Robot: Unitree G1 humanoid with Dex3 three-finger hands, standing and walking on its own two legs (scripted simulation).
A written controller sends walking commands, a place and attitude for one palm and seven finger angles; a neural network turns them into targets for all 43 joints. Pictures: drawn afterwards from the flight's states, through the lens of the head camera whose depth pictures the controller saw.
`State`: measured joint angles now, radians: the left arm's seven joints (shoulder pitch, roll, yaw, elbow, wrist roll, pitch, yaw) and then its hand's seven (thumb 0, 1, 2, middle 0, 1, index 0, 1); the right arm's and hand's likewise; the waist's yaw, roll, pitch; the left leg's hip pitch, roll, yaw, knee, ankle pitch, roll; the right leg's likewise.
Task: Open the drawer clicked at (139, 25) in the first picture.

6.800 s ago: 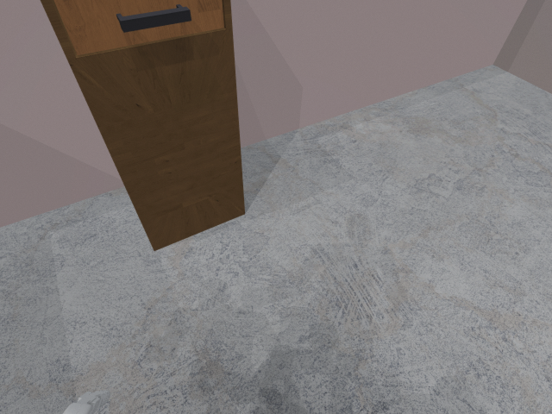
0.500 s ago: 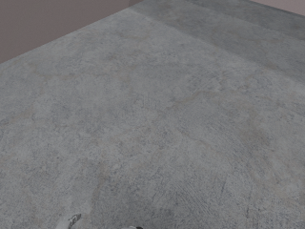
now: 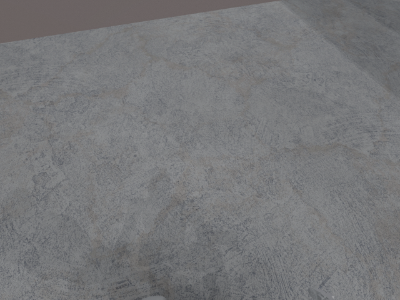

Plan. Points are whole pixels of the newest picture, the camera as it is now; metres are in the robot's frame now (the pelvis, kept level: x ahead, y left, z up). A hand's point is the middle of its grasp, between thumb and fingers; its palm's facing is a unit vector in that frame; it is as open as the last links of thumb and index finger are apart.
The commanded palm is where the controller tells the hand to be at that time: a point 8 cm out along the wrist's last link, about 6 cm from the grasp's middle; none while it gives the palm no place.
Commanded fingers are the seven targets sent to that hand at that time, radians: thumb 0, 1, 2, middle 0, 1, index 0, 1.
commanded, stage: turn to face it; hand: left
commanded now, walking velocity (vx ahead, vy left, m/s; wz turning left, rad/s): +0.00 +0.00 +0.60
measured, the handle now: out of the picture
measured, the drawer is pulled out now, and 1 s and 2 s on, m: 0.00 0.00 0.00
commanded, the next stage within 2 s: none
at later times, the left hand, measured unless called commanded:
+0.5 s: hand out of the picture +0.12 +0.20 -0.13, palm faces +0.25 -0.93 -0.28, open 7.4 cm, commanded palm none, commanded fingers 0.00 0.90 0.90 -0.20 -0.30 -0.20 -0.30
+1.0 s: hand out of the picture -0.11 +0.19 -0.18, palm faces +0.61 -0.75 -0.26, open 7.4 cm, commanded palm none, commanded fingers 0.00 0.90 0.90 -0.20 -0.30 -0.20 -0.30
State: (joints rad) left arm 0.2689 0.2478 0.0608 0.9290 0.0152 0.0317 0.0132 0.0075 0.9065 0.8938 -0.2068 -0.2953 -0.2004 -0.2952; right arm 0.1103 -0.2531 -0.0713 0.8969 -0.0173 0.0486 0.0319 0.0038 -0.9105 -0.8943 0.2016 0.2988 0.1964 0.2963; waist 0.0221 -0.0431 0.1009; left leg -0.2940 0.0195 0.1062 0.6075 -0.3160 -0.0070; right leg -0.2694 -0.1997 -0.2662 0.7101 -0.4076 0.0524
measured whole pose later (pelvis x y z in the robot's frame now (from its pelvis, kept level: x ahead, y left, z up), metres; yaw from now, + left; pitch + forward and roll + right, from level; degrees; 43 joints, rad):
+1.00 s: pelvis +0.00 +0.00 +0.00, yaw +36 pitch +0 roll +0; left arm 0.28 0.27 0.07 0.93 0.01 0.04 0.02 0.01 0.90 0.89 -0.21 -0.30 -0.20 -0.30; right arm 0.11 -0.26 -0.07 0.89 -0.02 0.04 0.03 0.00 -0.91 -0.89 0.20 0.30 0.20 0.30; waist 0.03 -0.05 0.10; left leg -0.32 0.00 0.10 0.65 -0.32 0.02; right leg -0.27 -0.20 -0.25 0.79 -0.48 0.06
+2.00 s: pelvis +0.01 -0.03 +0.01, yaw +72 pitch +0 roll +1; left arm 0.26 0.22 0.05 0.91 0.03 0.02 0.01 0.01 0.90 0.89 -0.21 -0.30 -0.20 -0.30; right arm 0.15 -0.27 -0.08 0.93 -0.01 0.07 0.03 0.00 -0.91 -0.89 0.20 0.30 0.20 0.30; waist 0.01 -0.02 0.10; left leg -0.34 0.04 0.07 0.74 -0.40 -0.06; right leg -0.21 -0.18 -0.27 0.58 -0.35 0.03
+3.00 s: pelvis +0.01 -0.04 +0.01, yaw +107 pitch +0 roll +1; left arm 0.27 0.23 0.05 0.92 0.02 0.03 0.02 0.01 0.90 0.89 -0.21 -0.30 -0.20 -0.30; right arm 0.16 -0.26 -0.07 0.94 -0.01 0.06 0.03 0.00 -0.91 -0.89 0.20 0.30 0.20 0.30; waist 0.02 -0.02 0.09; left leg -0.30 0.03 0.07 0.68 -0.37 -0.05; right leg -0.25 -0.19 -0.27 0.60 -0.33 0.03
